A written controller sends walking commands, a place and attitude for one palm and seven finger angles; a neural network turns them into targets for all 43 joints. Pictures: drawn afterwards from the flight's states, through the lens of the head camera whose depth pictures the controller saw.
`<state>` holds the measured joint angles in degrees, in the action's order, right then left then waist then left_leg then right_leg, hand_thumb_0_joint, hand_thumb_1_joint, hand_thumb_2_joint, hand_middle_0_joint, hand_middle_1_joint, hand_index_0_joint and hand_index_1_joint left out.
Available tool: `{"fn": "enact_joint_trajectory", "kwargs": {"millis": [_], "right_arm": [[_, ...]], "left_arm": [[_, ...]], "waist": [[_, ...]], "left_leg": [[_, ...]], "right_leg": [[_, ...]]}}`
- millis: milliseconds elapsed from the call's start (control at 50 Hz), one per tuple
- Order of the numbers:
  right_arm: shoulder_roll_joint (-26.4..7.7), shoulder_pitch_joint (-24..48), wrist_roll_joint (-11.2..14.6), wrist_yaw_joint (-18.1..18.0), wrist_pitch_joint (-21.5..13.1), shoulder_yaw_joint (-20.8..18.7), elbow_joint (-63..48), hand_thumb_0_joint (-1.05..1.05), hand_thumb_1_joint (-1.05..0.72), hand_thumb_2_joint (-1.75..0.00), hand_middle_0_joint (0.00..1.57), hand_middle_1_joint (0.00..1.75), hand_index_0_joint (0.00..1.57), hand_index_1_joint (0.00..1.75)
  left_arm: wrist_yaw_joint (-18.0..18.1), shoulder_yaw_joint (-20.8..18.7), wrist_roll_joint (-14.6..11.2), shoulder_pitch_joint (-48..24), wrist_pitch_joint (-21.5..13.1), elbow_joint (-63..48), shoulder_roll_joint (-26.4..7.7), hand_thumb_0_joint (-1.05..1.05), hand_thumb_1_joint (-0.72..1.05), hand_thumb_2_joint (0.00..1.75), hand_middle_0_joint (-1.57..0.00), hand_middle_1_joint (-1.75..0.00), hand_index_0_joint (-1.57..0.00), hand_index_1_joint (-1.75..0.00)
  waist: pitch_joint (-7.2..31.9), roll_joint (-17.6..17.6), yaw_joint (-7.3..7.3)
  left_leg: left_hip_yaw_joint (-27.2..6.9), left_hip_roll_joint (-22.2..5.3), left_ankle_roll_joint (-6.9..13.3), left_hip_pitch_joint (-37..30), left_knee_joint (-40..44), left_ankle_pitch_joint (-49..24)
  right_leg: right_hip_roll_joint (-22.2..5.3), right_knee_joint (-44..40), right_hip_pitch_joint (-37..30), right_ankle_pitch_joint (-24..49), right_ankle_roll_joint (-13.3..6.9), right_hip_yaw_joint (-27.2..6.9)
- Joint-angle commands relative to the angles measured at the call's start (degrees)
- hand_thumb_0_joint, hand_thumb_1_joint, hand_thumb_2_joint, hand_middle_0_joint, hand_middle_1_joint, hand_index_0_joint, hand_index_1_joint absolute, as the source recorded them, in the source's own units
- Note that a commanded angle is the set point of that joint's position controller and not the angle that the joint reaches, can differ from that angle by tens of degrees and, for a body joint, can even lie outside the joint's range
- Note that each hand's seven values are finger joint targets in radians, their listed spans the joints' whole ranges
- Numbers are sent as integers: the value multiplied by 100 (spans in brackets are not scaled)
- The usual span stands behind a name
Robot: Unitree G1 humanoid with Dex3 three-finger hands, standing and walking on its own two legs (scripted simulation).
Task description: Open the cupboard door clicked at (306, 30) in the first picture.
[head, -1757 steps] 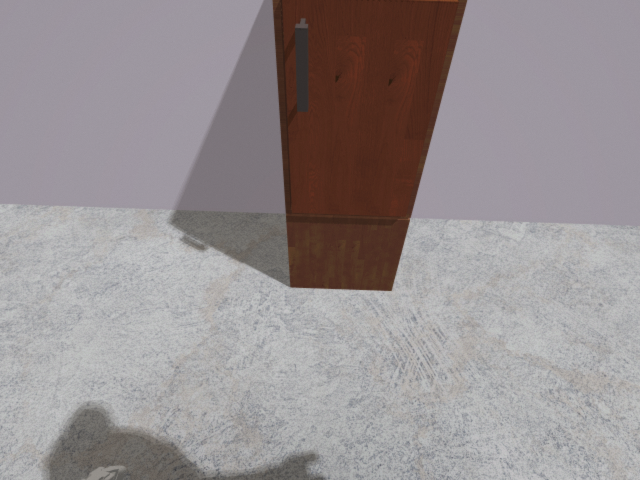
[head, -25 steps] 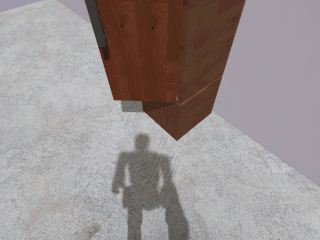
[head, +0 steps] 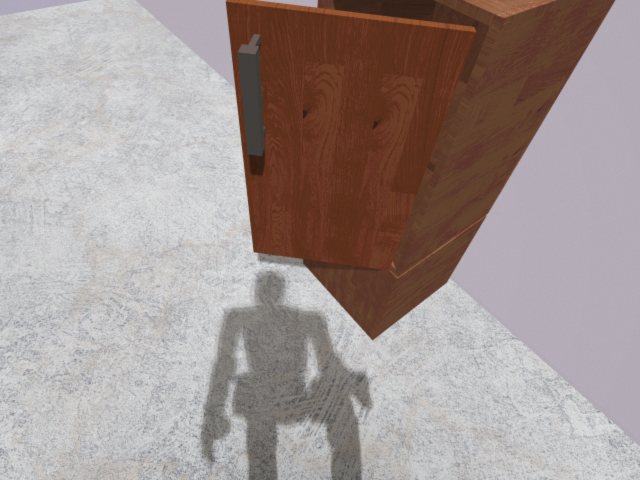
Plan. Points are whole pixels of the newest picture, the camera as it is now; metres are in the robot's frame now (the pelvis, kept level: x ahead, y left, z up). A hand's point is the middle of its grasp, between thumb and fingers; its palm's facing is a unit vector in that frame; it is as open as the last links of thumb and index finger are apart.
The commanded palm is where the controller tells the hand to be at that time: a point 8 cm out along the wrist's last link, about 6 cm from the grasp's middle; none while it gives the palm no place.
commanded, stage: come to a stop and stand still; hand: left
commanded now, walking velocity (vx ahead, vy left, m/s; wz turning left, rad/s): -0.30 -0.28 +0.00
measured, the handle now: (255, 98) +0.63 +0.17 +0.12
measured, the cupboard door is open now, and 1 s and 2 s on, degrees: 45 45 45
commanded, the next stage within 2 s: look again from close up in 1.14 s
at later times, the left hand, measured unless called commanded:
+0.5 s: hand out of the picture +0.13 +0.13 -0.16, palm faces -0.03 -0.97 -0.25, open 7.3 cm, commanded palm none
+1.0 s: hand out of the picture +0.03 +0.18 -0.18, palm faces +0.07 -0.97 -0.22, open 7.3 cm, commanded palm none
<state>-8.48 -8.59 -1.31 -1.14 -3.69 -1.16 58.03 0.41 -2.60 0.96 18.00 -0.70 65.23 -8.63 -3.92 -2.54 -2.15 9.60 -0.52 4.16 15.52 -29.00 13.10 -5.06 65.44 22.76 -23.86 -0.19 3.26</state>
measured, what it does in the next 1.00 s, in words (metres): steps on the spot: right foot, then left foot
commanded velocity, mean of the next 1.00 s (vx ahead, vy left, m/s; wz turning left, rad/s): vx -0.07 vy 0.03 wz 0.00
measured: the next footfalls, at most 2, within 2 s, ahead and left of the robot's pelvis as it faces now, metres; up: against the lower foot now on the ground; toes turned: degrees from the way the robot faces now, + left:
right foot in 0.40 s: +0.04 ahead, -0.16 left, +0.00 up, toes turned -6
left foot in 0.80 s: +0.07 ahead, +0.10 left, +0.00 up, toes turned +3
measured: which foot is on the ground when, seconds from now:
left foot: down 0.00-0.42, up 0.44-0.78, down 0.80-1.00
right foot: up 0.00-0.38, down 0.40-0.80, up 0.82-1.00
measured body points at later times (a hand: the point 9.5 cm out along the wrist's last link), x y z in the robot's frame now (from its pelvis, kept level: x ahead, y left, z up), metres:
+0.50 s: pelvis +0.05 -0.05 +0.00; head +0.09 -0.08 +0.45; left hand +0.13 +0.18 -0.14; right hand +0.02 -0.28 -0.17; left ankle +0.01 +0.08 -0.70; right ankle +0.00 -0.16 -0.74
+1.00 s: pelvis +0.03 -0.01 +0.00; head +0.05 +0.00 +0.45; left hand +0.03 +0.23 -0.16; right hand +0.12 -0.24 -0.15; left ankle +0.03 +0.09 -0.74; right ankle -0.01 -0.13 -0.72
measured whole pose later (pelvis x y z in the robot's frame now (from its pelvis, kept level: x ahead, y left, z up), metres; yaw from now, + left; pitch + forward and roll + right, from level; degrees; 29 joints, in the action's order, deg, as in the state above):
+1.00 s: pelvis +0.03 -0.01 +0.00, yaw -1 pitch +0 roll +1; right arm -9.2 -8.2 -1.2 -1.4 0.9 -0.8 58.2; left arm 1.4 -2.2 0.7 15.0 2.4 62.1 -11.3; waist -3.0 -2.2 -2.3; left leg 5.0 1.0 1.9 12.7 -28.0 14.9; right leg -3.8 39.0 14.0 -25.0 0.3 1.8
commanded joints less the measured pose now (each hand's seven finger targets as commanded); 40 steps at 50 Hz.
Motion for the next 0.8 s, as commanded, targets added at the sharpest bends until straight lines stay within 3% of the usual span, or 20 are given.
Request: {"fn": "enact_joint_trajectory", "kwargs": {"millis": [0, 60, 160, 240, 280, 320, 340, 360, 380, 400, 420, 460, 500, 540, 620, 680, 720, 740, 760, 780], "right_arm": [[-609, -702, 12, -146, -35, -40, 80, 0, -90, -90, 20, 30, 20, 30], [-699, -708, 6, -221, 77, -107, 79, 0, -90, -90, 20, 30, 20, 30], [-918, -840, -40, -273, 299, -217, 175, 0, -90, -90, 20, 30, 20, 30], [-942, -1020, -47, -261, 375, -290, 249, 0, -90, -90, 20, 30, 20, 30], [-1022, -993, -47, -227, 397, -338, 257, 0, -90, -90, 20, 30, 20, 30], [-1041, -1047, -6, -192, 427, -371, 271, 0, -90, -90, 20, 30, 20, 30], [-984, -1014, 28, -162, 437, -369, 244, 0, -90, -90, 20, 30, 20, 30], [-802, -1089, 70, -119, 437, -366, 207, 0, -90, -90, 20, 30, 20, 30], [-492, -1033, 110, -84, 465, -303, 96, 0, -90, -90, 20, 30, 20, 30], [-476, -847, 123, -62, 553, -278, 43, 0, -90, -90, 20, 30, 20, 30], [-387, -709, 109, -52, 628, -291, 50, 0, -90, -90, 20, 30, 20, 30], [-448, -691, 87, -54, 681, -284, 117, 0, -90, -90, 20, 30, 20, 30], [-546, -584, 86, -22, 666, -297, 115, 0, -90, -90, 20, 30, 20, 30], [-565, -461, 94, 14, 656, -295, 102, 0, -90, -90, 20, 30, 20, 30], [-558, -267, 82, 44, 640, -279, -42, 0, -90, -90, 20, 30, 20, 30], [-532, -320, 91, 60, 599, -267, -102, 0, -90, -90, 20, 30, 20, 30], [-561, -633, 80, 50, 552, -262, -11, 0, -90, -90, 20, 30, 20, 30], [-631, -781, 74, 55, 499, -271, 44, 0, -90, -90, 20, 30, 20, 30], [-978, -849, 36, 37, 429, -307, 5, 0, -90, -90, 20, 30, 20, 30], [-1309, -812, 4, -1, 425, -354, -73, 0, -90, -90, 20, 30, 20, 30]], "left_arm": [[55, 11, -31, 443, 23, -207, -23, 0, 90, 90, -20, -30, -20, -30], [98, -57, -9, 378, 195, -334, -151, 0, 90, 90, -20, -30, -20, -30], [90, -132, 21, -273, 360, -709, -374, 0, 90, 90, -20, -30, -20, -30], [99, -102, 24, -651, 347, -959, -404, 0, 90, 90, -20, -30, -20, -30], [109, -99, 1, -606, 309, -1010, -383, 0, 90, 90, -20, -30, -20, -30], [124, -110, -15, -438, 241, -963, -437, 0, 90, 90, -20, -30, -20, -30], [135, -125, -2, -239, 171, -914, -529, 0, 90, 90, -20, -30, -20, -30], [165, -168, 18, -106, 101, -871, -800, 0, 90, 90, -20, -30, -20, -30], [216, -213, 36, -76, 37, -834, -1175, 0, 90, 90, -20, -30, -20, -30], [207, -150, -1, -75, 12, -799, -1241, 0, 90, 90, -20, -30, -20, -30], [229, -118, 7, -272, 14, -828, -1153, 0, 90, 90, -20, -30, -20, -30], [256, -129, -1, -521, 35, -868, -1040, 0, 90, 90, -20, -30, -20, -30], [249, -132, -14, -429, -1, -830, -1030, 0, 90, 90, -20, -30, -20, -30], [251, -186, -3, -341, -7, -796, -1089, 0, 90, 90, -20, -30, -20, -30], [252, -260, 34, -229, 5, -799, -1207, 0, 90, 90, -20, -30, -20, -30], [234, -262, 70, -376, 32, -818, -1264, 0, 90, 90, -20, -30, -20, -30], [212, -236, 31, -559, 51, -813, -1258, 0, 90, 90, -20, -30, -20, -30], [189, -208, 13, -605, 65, -825, -1136, 0, 90, 90, -20, -30, -20, -30], [174, -155, -27, -437, 109, -879, -894, 0, 90, 90, -20, -30, -20, -30], [175, -81, -54, -288, 159, -902, -613, 0, 90, 90, -20, -30, -20, -30]], "waist": [[367, 404, 19], [572, 571, 44], [306, 993, 229], [245, 1273, 365], [487, 1363, 335], [683, 1161, 251], [723, 915, 138], [992, 288, 145], [993, -857, 167], [937, -948, 44], [742, -746, 88], [543, -911, 169], [398, -824, 114], [414, -738, 44], [466, -712, -52], [425, -887, 62], [441, -861, 277], [506, -466, 341], [727, 552, 312], [750, 1496, 265]], "left_leg": [[-973, -1619, 274, -234, 1389, -3622], [-858, -1716, 255, -480, 1070, -4593], [-1119, -1952, 500, -554, 872, -4238], [-1230, -1880, 511, -737, 712, -4155], [-1197, -1796, 446, -994, 586, -4131], [-1172, -1611, 277, -952, 322, -3823], [-1041, -1398, 64, -789, 19, -3278], [-690, -1007, -275, -316, -422, -2149], [-243, -364, -587, 518, -998, 297], [-540, -84, -645, 593, -1830, 2131], [-875, -104, -630, 698, -2369, 2150], [-963, -121, -679, 1045, -2789, 1826], [-997, -105, -744, 1243, -2796, 1574], [-934, -82, -790, 1254, -2499, 1439], [-860, -26, -798, 1050, -1893, 1379], [-711, 57, -748, 524, -932, 1094], [-558, 135, -706, -401, 131, 61], [-621, -23, -646, -952, 568, -563], [-1382, -754, -383, -1359, 694, -1557], [-2249, -1596, 161, -1113, 866, -2371]], "right_leg": [[-180, -507, -2, 638, 165, -407], [1, -869, -70, 704, 211, -295], [129, -1195, 126, 164, 155, -270], [214, -1833, 32, -138, 81, -117], [261, -2483, -199, 13, 63, -12], [319, -3385, -748, 792, 43, 79], [248, -4136, -1187, 1660, 25, 47], [-337, -4283, -1885, 3392, -97, -496], [-1387, -4097, -2260, 5382, -601, -1463], [-1943, -4283, -1908, 5906, -1117, -1513], [-1757, -4319, -1720, 5656, -1205, -1246], [-1394, -4241, -1855, 5757, -1047, -1056], [-1347, -4198, -2047, 6042, -920, -900], [-1335, -4214, -2220, 5841, -866, -838], [-1432, -4197, -2241, 5342, -957, -934], [-1305, -4104, -1877, 4793, -868, -870], [-1062, -3910, -1288, 3866, -582, -680], [-807, -3638, -901, 3044, -373, -525], [-344, -3190, -461, 1772, -117, -235], [31, -2761, -348, -163, 130, 111]]}}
